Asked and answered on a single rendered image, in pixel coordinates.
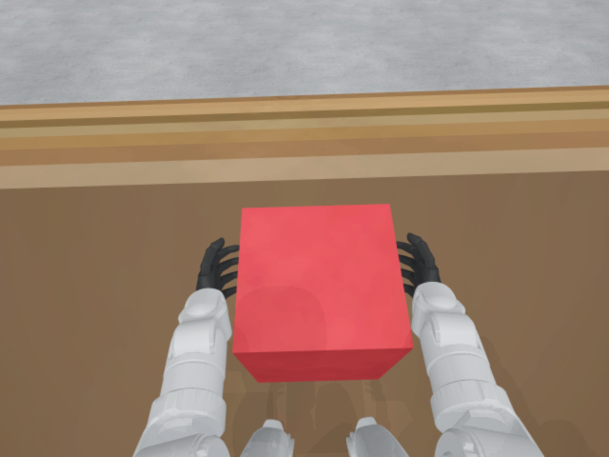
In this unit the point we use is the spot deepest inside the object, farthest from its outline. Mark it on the carton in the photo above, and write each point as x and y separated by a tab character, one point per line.
320	294

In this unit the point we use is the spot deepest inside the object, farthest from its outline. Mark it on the robot right forearm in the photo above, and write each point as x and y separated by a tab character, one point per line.
465	392

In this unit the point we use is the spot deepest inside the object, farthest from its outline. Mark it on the robot right hand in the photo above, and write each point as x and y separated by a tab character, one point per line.
423	263

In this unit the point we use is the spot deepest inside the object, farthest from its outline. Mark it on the left robot thigh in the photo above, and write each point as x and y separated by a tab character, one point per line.
269	442

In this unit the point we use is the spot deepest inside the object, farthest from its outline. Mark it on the robot left hand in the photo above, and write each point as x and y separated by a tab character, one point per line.
211	270

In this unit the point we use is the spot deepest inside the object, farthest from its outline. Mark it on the robot left forearm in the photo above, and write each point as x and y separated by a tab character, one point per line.
191	399

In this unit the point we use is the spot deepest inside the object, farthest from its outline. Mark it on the right robot upper arm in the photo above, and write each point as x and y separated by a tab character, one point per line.
465	441

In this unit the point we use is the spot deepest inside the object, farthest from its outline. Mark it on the left robot upper arm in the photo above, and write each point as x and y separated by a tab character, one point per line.
197	445

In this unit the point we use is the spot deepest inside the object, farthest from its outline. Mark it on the left robot shin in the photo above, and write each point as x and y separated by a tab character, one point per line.
273	423

